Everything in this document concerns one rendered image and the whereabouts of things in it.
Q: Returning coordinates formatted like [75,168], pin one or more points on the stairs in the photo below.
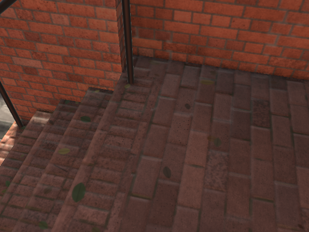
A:
[38,162]

